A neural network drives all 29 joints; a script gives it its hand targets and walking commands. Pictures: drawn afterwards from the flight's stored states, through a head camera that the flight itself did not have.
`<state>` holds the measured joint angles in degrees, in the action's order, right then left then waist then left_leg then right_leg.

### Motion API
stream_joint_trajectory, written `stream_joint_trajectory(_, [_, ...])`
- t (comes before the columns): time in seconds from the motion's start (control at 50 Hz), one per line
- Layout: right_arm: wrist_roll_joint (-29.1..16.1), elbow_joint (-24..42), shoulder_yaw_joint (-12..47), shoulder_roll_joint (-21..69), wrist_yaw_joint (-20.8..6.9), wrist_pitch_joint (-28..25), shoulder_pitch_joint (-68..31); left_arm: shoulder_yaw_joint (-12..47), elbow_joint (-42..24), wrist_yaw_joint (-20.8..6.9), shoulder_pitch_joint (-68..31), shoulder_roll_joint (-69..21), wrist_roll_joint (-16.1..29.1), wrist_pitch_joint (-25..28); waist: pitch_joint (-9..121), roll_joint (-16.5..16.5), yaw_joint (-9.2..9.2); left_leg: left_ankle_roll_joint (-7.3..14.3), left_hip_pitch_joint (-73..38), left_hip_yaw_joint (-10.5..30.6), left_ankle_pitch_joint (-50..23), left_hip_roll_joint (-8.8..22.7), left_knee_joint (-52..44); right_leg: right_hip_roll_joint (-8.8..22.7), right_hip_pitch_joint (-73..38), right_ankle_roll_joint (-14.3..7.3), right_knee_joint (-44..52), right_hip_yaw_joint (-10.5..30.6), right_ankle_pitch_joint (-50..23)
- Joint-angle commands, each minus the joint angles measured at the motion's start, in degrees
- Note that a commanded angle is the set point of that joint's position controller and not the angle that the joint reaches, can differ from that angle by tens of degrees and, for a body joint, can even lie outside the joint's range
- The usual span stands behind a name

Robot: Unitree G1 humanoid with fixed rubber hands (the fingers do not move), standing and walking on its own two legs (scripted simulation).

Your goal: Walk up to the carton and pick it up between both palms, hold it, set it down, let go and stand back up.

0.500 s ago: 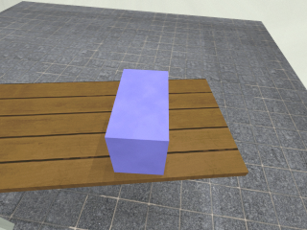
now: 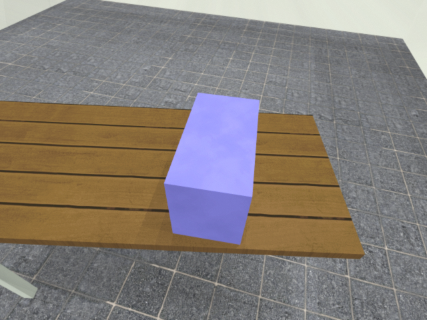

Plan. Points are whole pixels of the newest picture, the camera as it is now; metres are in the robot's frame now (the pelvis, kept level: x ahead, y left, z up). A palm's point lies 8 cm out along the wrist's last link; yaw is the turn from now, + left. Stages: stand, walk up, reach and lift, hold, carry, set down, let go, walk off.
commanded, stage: walk up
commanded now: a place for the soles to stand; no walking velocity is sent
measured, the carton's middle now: (217, 164) +0.50 +0.01 -0.01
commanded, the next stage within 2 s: reach and lift in 1.36 s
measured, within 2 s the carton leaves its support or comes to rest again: neither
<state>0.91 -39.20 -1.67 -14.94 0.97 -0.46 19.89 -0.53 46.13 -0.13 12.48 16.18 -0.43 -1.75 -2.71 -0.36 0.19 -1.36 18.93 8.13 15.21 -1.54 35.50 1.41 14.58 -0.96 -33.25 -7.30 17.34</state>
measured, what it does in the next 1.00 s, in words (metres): stands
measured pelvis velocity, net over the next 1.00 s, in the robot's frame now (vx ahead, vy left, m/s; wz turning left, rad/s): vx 0.00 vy -0.01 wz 0.13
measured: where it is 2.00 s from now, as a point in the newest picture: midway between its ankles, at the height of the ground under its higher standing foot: outside the picture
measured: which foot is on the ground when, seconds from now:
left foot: down 0.00-1.00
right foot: down 0.00-1.00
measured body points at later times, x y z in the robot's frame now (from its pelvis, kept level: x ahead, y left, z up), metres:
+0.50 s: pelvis +0.00 +0.00 -0.01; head +0.01 +0.01 +0.44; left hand +0.07 +0.28 -0.13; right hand +0.12 -0.27 -0.11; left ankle +0.04 +0.13 -0.73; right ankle +0.01 -0.11 -0.73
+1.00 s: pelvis +0.00 -0.01 -0.01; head +0.01 +0.00 +0.44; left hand +0.06 +0.27 -0.12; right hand +0.15 -0.26 -0.11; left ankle +0.04 +0.13 -0.73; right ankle +0.01 -0.11 -0.73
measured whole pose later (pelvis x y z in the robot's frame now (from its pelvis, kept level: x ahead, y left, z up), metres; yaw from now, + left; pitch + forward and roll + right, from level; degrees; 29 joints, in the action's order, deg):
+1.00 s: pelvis +0.00 -0.01 -0.01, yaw +8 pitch -3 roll -1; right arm 0.7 -35.5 -1.5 -15.0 0.7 0.4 17.3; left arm -0.4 41.3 -0.8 14.6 17.4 -0.1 -3.0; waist -3.6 -0.4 1.1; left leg -1.8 20.1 12.0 16.1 -4.1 39.1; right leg 2.3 13.4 -1.9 -37.7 -10.7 21.6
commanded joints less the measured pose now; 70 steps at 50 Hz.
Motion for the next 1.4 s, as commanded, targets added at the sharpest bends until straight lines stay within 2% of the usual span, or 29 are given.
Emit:
stream_joint_trajectory(0.0, [0.07, 5.86, -2.87, -8.88, 0.40, -1.06, 2.42, -2.16, -5.64, 0.14, -1.07, 8.48, -0.12, 0.58, 1.50, 0.09, 0.03, 2.95, 2.88, 4.87, -5.27, 3.09, -4.88, 6.79, -1.12, -3.43, 7.49, 7.19, 1.26])
stream_joint_trajectory(0.1, [0.11, 7.16, -3.36, -10.42, 0.35, -1.04, 1.14, -2.17, -6.58, -0.06, -0.03, 8.09, -0.44, 0.46, 1.88, -2.98, 0.81, 4.36, 6.68, 10.25, -2.42, 4.67, -8.74, 4.59, -4.28, -2.30, 3.59, 5.63, 1.07])
stream_joint_trajectory(0.16, [0.13, 7.72, -3.34, -10.49, 0.36, -0.92, 0.49, -2.25, -6.97, -0.12, 0.85, 8.11, -0.51, 0.67, 3.09, -3.94, 1.12, 4.66, 7.26, 11.33, -2.02, 4.74, -9.31, 4.47, -5.90, -2.24, 3.03, 5.74, 0.48])
stream_joint_trajectory(0.24, [0.14, 8.47, -3.07, -9.28, 0.23, -0.73, 0.36, -2.53, -7.24, -0.08, 1.14, 9.16, -0.30, 1.06, 4.09, -2.10, 0.89, 3.52, 5.90, 7.50, -4.24, 2.37, -4.57, 7.28, -5.36, -3.69, 6.00, 7.11, -0.03])
stream_joint_trajectory(0.28, [0.06, 8.77, -2.96, -8.16, 0.18, -0.63, 1.16, -2.77, -7.19, 0.02, 0.65, 10.26, -0.24, 1.09, 4.22, 0.83, 0.35, 2.53, 3.42, 2.66, -5.48, 0.00, 1.39, 10.69, -3.15, -5.76, 9.15, 8.35, 0.32])
stream_joint_trajectory(0.32, [0.28, 9.01, -3.01, -7.56, 0.21, -0.52, 2.56, -3.01, -7.66, 0.08, -0.64, 11.23, -0.40, 0.85, 3.17, 3.32, -0.43, 1.97, 1.56, -0.66, -3.91, -0.79, 5.04, 13.82, -0.44, -7.87, 10.57, 8.73, -0.57])
stream_joint_trajectory(0.34, [0.34, 9.13, -3.05, -7.51, 0.22, -0.52, 2.90, -2.94, -8.00, 0.04, -1.34, 11.21, -0.36, 0.69, 2.65, 3.92, -0.71, 2.05, 0.64, -0.72, -2.93, -0.45, 5.27, 14.40, 1.11, -8.17, 10.42, 8.27, -0.93])
stream_joint_trajectory(0.38, [0.14, 9.45, -3.31, -7.94, 0.21, -0.62, 2.73, -2.82, -8.48, -0.09, -2.02, 10.89, -0.24, 0.25, 1.32, 4.41, -0.78, 2.51, -0.08, 0.19, -3.87, 0.11, 4.56, 13.33, 3.51, -7.37, 9.59, 6.20, 1.06])
stream_joint_trajectory(0.44, [-0.01, 10.14, -3.80, -9.93, 0.14, -0.74, 0.69, -2.38, -8.90, -0.38, -1.20, 9.73, -0.01, -0.42, -0.82, 1.31, 0.09, 3.78, 2.52, 6.42, -5.65, 2.56, -1.63, 8.40, 3.85, -3.97, 5.23, 3.17, 5.08])
stream_joint_trajectory(0.5, [-0.04, 9.21, -4.61, -13.32, 0.41, -0.73, -0.05, -2.25, -9.21, -0.42, 1.16, 7.97, -0.49, -0.92, -0.81, -6.43, 0.91, 8.61, 10.77, 20.95, 4.52, 8.00, -13.74, 1.74, -3.03, -0.62, -4.70, 3.56, 5.73])
stream_joint_trajectory(0.52, [0.13, 9.26, -4.57, -13.40, 0.64, -0.61, -0.77, -2.36, -9.19, -0.42, 2.22, 7.81, -0.57, -0.87, -0.80, -7.39, 1.22, 9.43, 10.31, 23.25, 6.98, 8.55, -15.43, 0.70, -2.88, -0.29, -4.81, 4.46, 6.99])
stream_joint_trajectory(0.54, [0.29, 9.25, -4.37, -13.05, 0.83, -0.52, -0.98, -2.50, -9.18, -0.42, 2.89, 7.93, -0.67, -0.60, -0.27, -7.72, 1.32, 9.21, 9.19, 23.31, 6.97, 8.30, -15.55, 0.61, -2.93, -0.34, -3.43, 5.17, 7.21])
stream_joint_trajectory(0.58, [0.25, 9.63, -3.82, -12.35, 0.93, -0.20, -3.42, -2.40, -8.76, -0.51, 5.12, 7.67, -0.32, 0.40, 2.40, -8.93, 2.67, 7.32, 8.05, 19.04, 4.19, 6.79, -13.71, 1.98, -5.51, -1.06, 0.82, 6.02, 4.25])
stream_joint_trajectory(0.62, [0.10, 9.97, -3.14, -10.41, 0.65, -0.07, -4.73, -2.50, -8.15, -0.37, 5.42, 8.82, 0.04, 1.42, 4.77, -7.86, 3.02, 4.44, 6.86, 12.83, 0.59, 3.97, -9.24, 5.16, -7.59, -2.48, 5.06, 7.75, 0.69])
stream_joint_trajectory(0.68, [-0.05, 9.17, -2.33, -7.21, 0.14, -0.11, -0.75, -3.02, -8.57, 0.06, 1.79, 11.46, -0.32, 1.87, 5.93, -0.95, 0.19, 1.91, 2.54, 2.07, -6.90, -0.99, 2.52, 12.26, -5.73, -6.40, 9.46, 11.44, -5.10])
stream_joint_trajectory(0.72, [0.34, 9.40, -2.43, -7.22, 0.09, -0.05, -0.73, -2.68, -9.02, 0.04, 0.88, 11.23, -0.14, 1.63, 4.93, 0.93, -0.20, 1.91, -0.23, 1.31, -6.35, -0.29, 2.71, 13.54, -2.25, -7.15, 9.55, 10.18, -7.94])
stream_joint_trajectory(0.78, [0.08, 9.65, -2.67, -7.53, -0.09, -0.15, -0.92, -2.52, -9.79, -0.10, -0.14, 10.90, 0.01, 0.83, 1.79, 5.25, -0.26, 2.26, -1.23, 1.61, -7.43, 0.04, 3.05, 11.97, 2.32, -6.21, 10.43, 7.08, -2.73])
stream_joint_trajectory(0.84, [-0.26, 9.35, -2.89, -8.40, 0.05, -0.20, -0.93, -2.39, -10.07, -0.24, -0.30, 10.39, 0.29, 0.18, 0.01, 6.34, -0.42, 2.27, -1.00, 2.51, -8.43, 0.48, 2.48, 11.00, 3.70, -5.48, 10.30, 5.54, 0.60])
stream_joint_trajectory(0.94, [-0.19, 8.87, -3.30, -10.10, 0.43, -0.48, -1.19, -2.50, -10.16, -0.36, 1.35, 10.22, 0.23, -0.28, 0.52, 1.84, 0.45, 3.18, 1.40, 5.82, -9.22, 1.49, -0.58, 8.90, 0.57, -4.36, 6.43, 4.42, 1.57])
stream_joint_trajectory(1.02, [-0.08, 9.02, -3.47, -11.66, 0.49, -0.65, -3.52, -2.37, -10.11, -0.42, 3.81, 8.93, -0.06, -0.47, 1.83, -5.36, 2.18, 6.20, 8.58, 16.64, -2.22, 5.13, -10.01, 3.76, -6.57, -1.58, 0.10, 4.57, 1.51])
stream_joint_trajectory(1.06, [0.08, 9.03, -3.30, -11.27, 0.58, -0.52, -3.98, -2.63, -10.00, -0.30, 4.51, 9.02, -0.32, -0.29, 2.32, -6.61, 2.34, 6.63, 9.11, 18.57, 0.02, 5.37, -12.18, 2.69, -8.08, -1.23, -0.30, 5.16, 1.99])
stream_joint_trajectory(1.16, [0.05, 8.80, -2.72, -9.78, 0.40, -0.29, -4.28, -2.84, -9.60, -0.16, 4.95, 9.56, -0.28, 0.89, 5.50, -6.09, 2.01, 4.58, 6.09, 12.54, -5.59, 3.11, -7.74, 5.47, -9.30, -2.54, 3.42, 6.22, -2.32])
stream_joint_trajectory(1.2, [-0.02, 8.99, -2.66, -8.99, 0.26, -0.20, -3.91, -3.01, -9.52, -0.11, 4.46, 10.33, -0.19, 1.12, 5.88, -3.54, 1.49, 3.62, 4.35, 8.39, -8.44, 1.33, -2.79, 7.95, -7.75, -3.99, 5.70, 6.95, -3.75])
stream_joint_trajectory(1.24, [-0.11, 9.07, -2.58, -7.96, 0.15, 0.02, -3.06, -3.15, -9.52, -0.01, 3.40, 11.25, -0.15, 1.10, 4.97, 0.03, 0.73, 2.51, 2.01, 2.56, -8.23, -1.02, 3.28, 12.19, -4.25, -6.49, 9.10, 7.99, -3.91])
stream_joint_trajectory(1.26, [0.04, 9.12, -2.58, -7.70, 0.11, 0.12, -2.51, -3.18, -9.76, 0.01, 2.74, 11.58, -0.12, 1.00, 4.15, 1.41, 0.34, 2.23, 0.92, 1.28, -6.69, -1.11, 4.29, 13.75, -2.20, -7.39, 9.90, 8.12, -4.12])
stream_joint_trajectory(1.3, [0.07, 9.21, -2.75, -7.81, 0.02, 0.09, -1.77, -3.10, -10.37, -0.06, 1.29, 11.57, -0.02, 0.63, 2.29, 3.99, -0.27, 2.36, -0.69, 1.12, -5.11, -0.59, 4.81, 14.32, 1.74, -7.77, 10.35, 7.14, -2.78])
stream_joint_trajectory(1.34, [-0.03, 9.33, -3.06, -8.48, -0.05, -0.12, -2.37, -2.89, -10.74, -0.19, 1.01, 11.06, 0.05, 0.24, 0.24, 5.06, -0.05, 2.77, -1.40, 2.11, -6.31, -0.01, 3.98, 12.92, 4.71, -6.70, 10.11, 5.57, 0.75])
stream_joint_trajectory(1.36, [6.37, -5.33, -6.63, -2.21, -0.51, -9.03, -26.47, -5.81, -22.84, 2.13, -23.42, 13.26, 0.27, -6.53, 5.52, 0.77, -3.91, 0.36, -2.00, -10.22, 7.17, 3.64, 1.41, 1.10, 19.23, -1.56, -0.51, 5.51, 11.92])
stream_joint_trajectory(1.38, [6.28, -9.65, -7.06, -3.78, -2.09, -11.69, -24.03, -3.23, -22.95, 3.07, -18.81, 10.12, 1.01, -10.54, -1.94, 2.98, -3.89, 1.02, 4.46, -9.86, 11.05, 3.36, 0.33, 1.70, 14.24, -1.70, -0.38, 4.42, 14.84])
